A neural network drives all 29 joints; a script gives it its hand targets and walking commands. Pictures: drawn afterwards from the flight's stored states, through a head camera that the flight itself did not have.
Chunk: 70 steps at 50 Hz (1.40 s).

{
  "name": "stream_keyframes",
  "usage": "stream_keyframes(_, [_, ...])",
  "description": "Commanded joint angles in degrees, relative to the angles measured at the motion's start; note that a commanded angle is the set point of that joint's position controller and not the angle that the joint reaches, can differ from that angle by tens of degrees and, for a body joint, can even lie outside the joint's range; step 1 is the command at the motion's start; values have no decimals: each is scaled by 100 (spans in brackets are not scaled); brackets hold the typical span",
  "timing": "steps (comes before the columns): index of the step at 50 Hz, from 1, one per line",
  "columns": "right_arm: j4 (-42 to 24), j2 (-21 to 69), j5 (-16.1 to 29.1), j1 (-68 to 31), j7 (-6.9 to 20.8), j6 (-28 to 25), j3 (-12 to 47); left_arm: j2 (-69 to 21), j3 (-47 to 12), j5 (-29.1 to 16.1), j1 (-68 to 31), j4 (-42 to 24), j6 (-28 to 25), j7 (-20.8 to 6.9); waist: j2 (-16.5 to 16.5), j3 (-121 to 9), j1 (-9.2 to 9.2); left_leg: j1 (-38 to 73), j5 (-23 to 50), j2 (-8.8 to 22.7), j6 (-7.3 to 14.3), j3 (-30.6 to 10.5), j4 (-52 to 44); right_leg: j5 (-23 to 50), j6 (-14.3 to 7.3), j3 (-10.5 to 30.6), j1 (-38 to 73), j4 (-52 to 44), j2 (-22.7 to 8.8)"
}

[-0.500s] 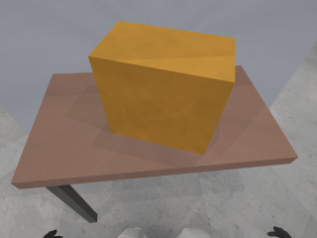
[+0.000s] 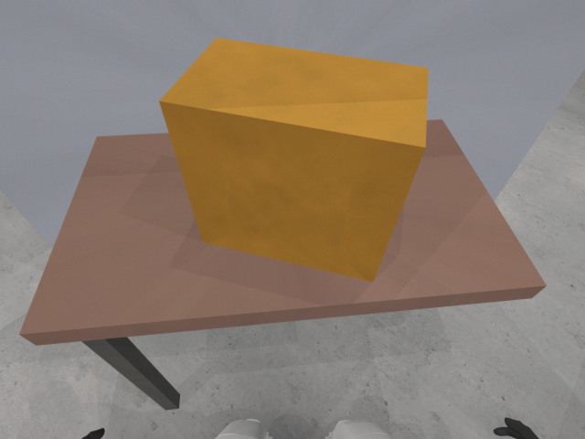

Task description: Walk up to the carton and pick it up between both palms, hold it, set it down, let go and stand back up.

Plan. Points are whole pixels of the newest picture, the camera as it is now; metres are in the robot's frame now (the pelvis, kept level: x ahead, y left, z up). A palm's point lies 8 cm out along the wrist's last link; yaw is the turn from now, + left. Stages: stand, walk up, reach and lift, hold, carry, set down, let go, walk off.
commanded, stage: walk up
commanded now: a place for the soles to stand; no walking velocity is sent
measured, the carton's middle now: (299, 167) +0.48 +0.01 +0.09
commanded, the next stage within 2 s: reach and lift in 0.50 s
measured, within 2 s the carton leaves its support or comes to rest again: neither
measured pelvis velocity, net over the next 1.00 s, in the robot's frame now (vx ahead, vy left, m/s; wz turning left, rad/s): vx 0.00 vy -0.01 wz -0.01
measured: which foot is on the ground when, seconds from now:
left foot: down 0.00-1.00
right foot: down 0.00-1.00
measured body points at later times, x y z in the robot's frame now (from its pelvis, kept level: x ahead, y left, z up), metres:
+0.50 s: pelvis +0.01 +0.00 +0.00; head +0.03 +0.01 +0.45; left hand +0.11 +0.32 -0.12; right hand +0.10 -0.31 -0.09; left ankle +0.06 +0.12 -0.71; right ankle +0.05 -0.10 -0.71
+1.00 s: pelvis +0.00 -0.01 -0.01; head +0.04 +0.02 +0.44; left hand +0.19 +0.27 -0.10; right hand +0.16 -0.29 -0.09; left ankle +0.06 +0.12 -0.71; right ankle +0.05 -0.10 -0.71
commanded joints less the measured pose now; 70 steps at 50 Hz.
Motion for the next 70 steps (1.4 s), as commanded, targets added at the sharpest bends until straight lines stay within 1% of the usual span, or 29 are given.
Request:
stream_keyframes(1, [261, -1318, 41, 192, -38, -183, -491, 1601, 470, 101, -596, -525, -173, 39, -515, -494, -141, -110, -575, 181, 195, 158, 89, -895, -1089, 2184, -454, -2172, -1919])
stream_keyframes(3, [253, -1273, 3, 333, 15, -236, -492, 1397, 376, 45, -665, -543, -160, 63, -302, -770, -300, 557, -64, 274, 280, -277, -726, -204, -715, 1638, -701, -1603, -1580])
stream_keyframes(5, [147, -1532, -25, 87, 4, -281, -506, 1229, 373, 14, -617, -520, -98, 52, 436, -789, -215, 167, -109, 1107, 770, -1848, -1940, -495, -138, 774, -553, -537, -654])
stream_keyframes(6, [71, -1660, -27, -168, 8, -279, -508, 1175, 378, 0, -456, -475, -74, 65, 750, -733, -38, -230, -186, 1586, 1121, -2610, -2289, -869, -31, 373, -310, 15, -347])
stream_keyframes(7, [12, -1730, -42, -318, 4, -265, -513, 1202, 397, 13, -233, -423, -65, 73, 745, -698, 63, -434, -192, 1778, 1295, -2946, -2371, -1097, -13, 311, -135, 77, -275])
stream_keyframes(8, [-31, -1697, -51, -506, -11, -255, -499, 1216, 406, 30, -149, -366, -83, 75, 628, -606, 142, -656, -76, 1770, 1337, -2926, -2328, -1046, -48, 335, 59, -19, -298])
stream_keyframes(10, [-54, -1534, -26, -619, -11, -225, -424, 1202, 409, 66, 33, -287, -153, 83, 557, -688, 239, -1010, 195, 1469, 1043, -2376, -1953, -627, -142, 568, 580, -728, -520])
stream_keyframes(12, [-12, -1243, 41, -534, -1, -188, -357, 1429, 456, 107, -94, -347, -227, 78, -16, -674, 145, -1090, 0, 544, 393, -1046, -1130, -788, -472, 1528, 720, -1988, -1124])
stream_keyframes(13, [57, -1166, 68, -444, 4, -166, -349, 1514, 447, 72, -149, -346, -244, 70, -204, -741, 120, -707, -63, 118, 190, -434, -400, -804, -761, 2082, 421, -2328, -1564])
stream_keyframes(15, [174, -1257, 37, -138, 9, -161, -435, 1603, 413, 46, -532, -411, -227, 85, -333, -677, -82, -264, -349, 118, 141, -32, -107, -492, -1060, 2234, -42, -2173, -1944])
stream_keyframes(16, [188, -1234, 47, 9, 14, -181, -432, 1550, 413, 42, -629, -457, -211, 86, -367, -756, -157, -3, -193, 184, 186, -31, -284, -201, -991, 2052, -163, -2006, -1871])
stream_keyframes(18, [232, -1245, 13, 155, 8, -231, -456, 1392, 380, 21, -673, -474, -155, 81, -40, -906, -232, 495, 470, 345, 327, -480, -929, 152, -633, 1470, -433, -1505, -1455])
stream_keyframes(19, [187, -1390, 3, 145, 4, -252, -470, 1353, 371, 13, -706, -507, -126, 77, 83, -902, -250, 385, 541, 722, 541, -1147, -1434, 57, -339, 1077, -447, -1036, -1030])
stream_keyframes(20, [118, -1542, 9, -24, -4, -260, -485, 1273, 383, -3, -662, -457, -88, 73, 401, -884, -175, -37, 402, 1237, 912, -1969, -1863, -282, -109, 623, -212, -351, -558])
stream_keyframes(21, [35, -1686, -13, -203, -2, -269, -498, 1191, 367, 12, -442, -447, -65, 84, 629, -836, -33, -301, 388, 1654, 1217, -2660, -2130, -703, -35, 342, -104, 59, -330])
stream_keyframes(22, [1, -1726, -49, -363, -13, -257, -509, 1191, 386, 13, -302, -410, -55, 81, 669, -765, 74, -531, 270, 1757, 1342, -2940, -2232, -984, -40, 333, 39, 45, -282])
stream_keyframes(23, [-46, -1706, -42, -572, -19, -239, -478, 1215, 403, 33, -117, -365, -75, 83, 717, -692, 197, -738, 300, 1708, 1325, -2782, -2151, -954, -74, 380, 231, -135, -344])
stream_keyframes(25, [-59, -1454, -16, -623, -20, -209, -389, 1249, 429, 102, 21, -286, -155, 78, 339, -702, 241, -1220, 36, 1256, 862, -2084, -1779, -695, -207, 858, 806, -1097, -681])
stream_keyframes(26, [1406, -671, -625, -2304, 300, -966, -1197, 1064, 217, 226, -1989, -2297, 1076, 381, 1079, -840, -376, -2577, -1857, 957, 299, 745, -1050, -748, -130, -172, 438, 234, -347])
stream_keyframes(27, [1376, -945, -746, -1630, 483, -1074, -1198, 780, 249, 488, -1545, -2712, 1693, 491, 1295, -658, -466, -3215, -2283, 1191, 414, 601, -1125, -273, -145, -328, 942, 757, -184])
stream_keyframes(29, [1114, -1129, -617, -1777, 587, -1111, -1329, 631, 307, 416, -1401, -2708, 2171, 482, 530, -937, -460, -2805, -1862, 1093, 387, 631, -778, 98, -153, -516, 836, 761, -184])
stream_keyframes(31, [883, -1154, -578, -1634, 536, -1164, -1382, 756, 443, 348, -1179, -2959, 2417, 402, -102, -1041, -456, -1901, -1013, 828, 299, 835, -361, 323, -110, -329, 241, 356, -353])
stream_keyframes(34, [372, -932, -368, -1202, 431, -1207, -1268, 877, 647, 377, -879, -3363, 2535, 329, -589, -1211, -384, -696, -184, 561, 172, 846, -153, 485, -88, -36, -104, -351, -484])
stream_keyframes(39, [-753, -511, -161, -749, 171, -1276, -964, 1227, 938, 326, -479, -3588, 2329, 222, -1198, -1304, -53, -58, 248, 321, 127, 883, -443, 546, 182, 342, 381, -888, -579])
stream_keyframes(41, [-1141, -468, -119, -708, 114, -1275, -976, 1306, 956, 211, -391, -3764, 2267, 207, -1162, -1413, -11, -11, 286, 303, 122, 892, -574, 563, 214, 427, 495, -991, -616])
stream_keyframes(49, [-1434, -217, 135, -258, 26, -1194, -815, 1235, 987, 71, -132, -4387, 1964, 291, -164, -1710, -54, 283, 614, 254, 116, 986, -1126, 1219, 169, 306, 1063, -1133, -488])
stream_keyframes(54, [-1653, -217, 242, -129, 12, -1105, -826, 1081, 883, -8, -19, -4643, 1733, 332, 340, -1660, -161, -385, 75, 477, 292, 949, -1861, 1337, 225, 28, 1986, -1080, -224])
stream_keyframes(67, [-2828, -25, 337, 12, -102, -857, -690, 1022, 792, -229, -75, -4683, 1005, 262, 979, -1683, -202, -1853, -665, 746, 631, 1067, -3123, 908, 367, -66, 4007, -1229, 163])
stream_keyframes(70, [-3230, 134, 387, -35, -150, -806, -597, 1052, 807, -377, -199, -4724, 833, 210, 873, -1756, -184, -1997, -727, 751, 695, 1110, -3097, 600, 391, 46, 4133, -1261, 145])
